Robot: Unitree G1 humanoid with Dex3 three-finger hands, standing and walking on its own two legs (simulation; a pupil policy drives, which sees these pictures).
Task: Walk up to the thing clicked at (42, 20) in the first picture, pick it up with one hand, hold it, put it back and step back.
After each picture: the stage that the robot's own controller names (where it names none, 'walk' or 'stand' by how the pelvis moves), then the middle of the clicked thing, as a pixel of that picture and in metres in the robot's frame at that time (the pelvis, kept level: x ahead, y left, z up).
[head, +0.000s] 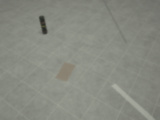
stand; (43, 25) +1.76 +0.50 -0.65
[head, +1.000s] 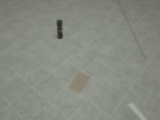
walk; (59, 29) +1.66 +0.22 -0.63
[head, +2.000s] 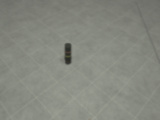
walk; (68, 54) +1.13 +0.10 -0.64
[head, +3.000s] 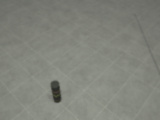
walk; (56, 92) +0.71 +0.20 -0.65
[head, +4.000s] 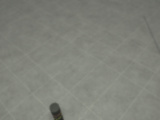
stand; (57, 114) +0.52 +0.21 -0.63
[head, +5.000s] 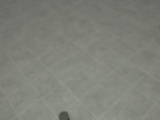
stand; out of the picture +0.47 +0.17 -0.65
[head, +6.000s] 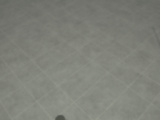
stand; out of the picture +0.45 +0.17 -0.66
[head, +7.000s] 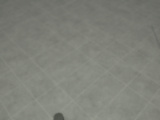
stand; out of the picture +0.46 +0.18 -0.66
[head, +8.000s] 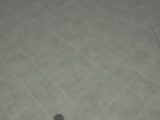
stand; out of the picture +0.45 +0.18 -0.66
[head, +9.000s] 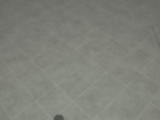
go down; out of the picture +0.45 +0.18 -0.66
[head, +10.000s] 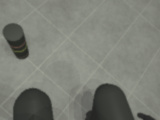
go down; (18, 44) +0.52 +0.23 -0.29
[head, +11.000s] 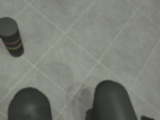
approach; (12, 40) +0.52 +0.24 -0.25
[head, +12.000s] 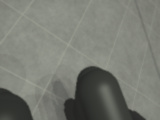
close in; out of the picture +0.51 +0.28 -0.17
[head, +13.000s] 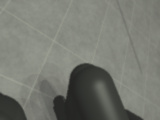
close; out of the picture +0.50 +0.30 -0.17
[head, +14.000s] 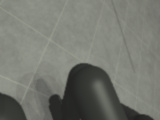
lift; out of the picture +0.46 +0.27 -0.18
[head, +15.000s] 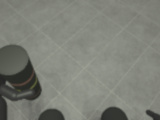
lift; (24, 79) +0.34 +0.18 +0.02
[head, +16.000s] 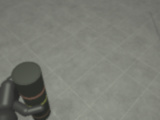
hold; (35, 96) +0.30 +0.16 +0.04
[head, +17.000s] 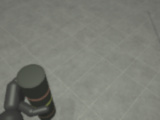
hold; (40, 97) +0.30 +0.15 +0.03
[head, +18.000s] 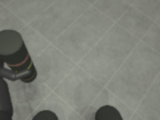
crouch; (20, 61) +0.42 +0.19 -0.04
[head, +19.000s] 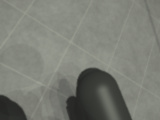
lower; out of the picture +0.49 +0.26 -0.13
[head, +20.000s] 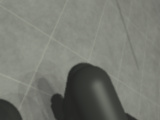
lower; out of the picture +0.47 +0.29 -0.17
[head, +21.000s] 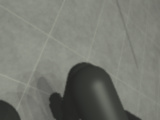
lower; out of the picture +0.48 +0.30 -0.17
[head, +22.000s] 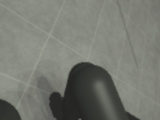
lower; out of the picture +0.48 +0.31 -0.18
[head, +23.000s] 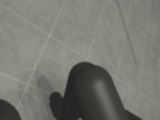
loosen; out of the picture +0.48 +0.30 -0.18
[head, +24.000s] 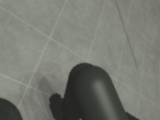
withdraw; out of the picture +0.48 +0.29 -0.18
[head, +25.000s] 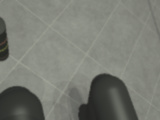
stand; out of the picture +0.49 +0.25 -0.21
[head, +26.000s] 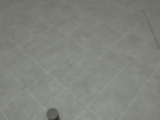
stand; (54, 119) +0.44 +0.17 -0.57
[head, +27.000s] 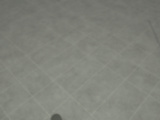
stand; out of the picture +0.44 +0.18 -0.60
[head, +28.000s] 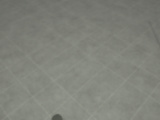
stand; out of the picture +0.44 +0.17 -0.60
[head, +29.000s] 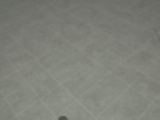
stand; out of the picture +0.46 +0.16 -0.65
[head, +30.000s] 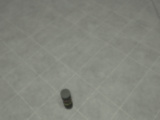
walk; (67, 99) +0.53 +0.15 -0.63
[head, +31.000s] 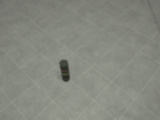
walk; (65, 71) +0.78 +0.14 -0.63
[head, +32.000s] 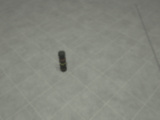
stand; (62, 61) +1.07 +0.21 -0.64
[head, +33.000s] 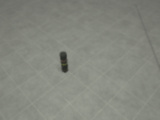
stand; (64, 62) +1.08 +0.19 -0.66
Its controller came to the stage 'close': yes
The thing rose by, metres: 0.68
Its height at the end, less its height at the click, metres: +0.00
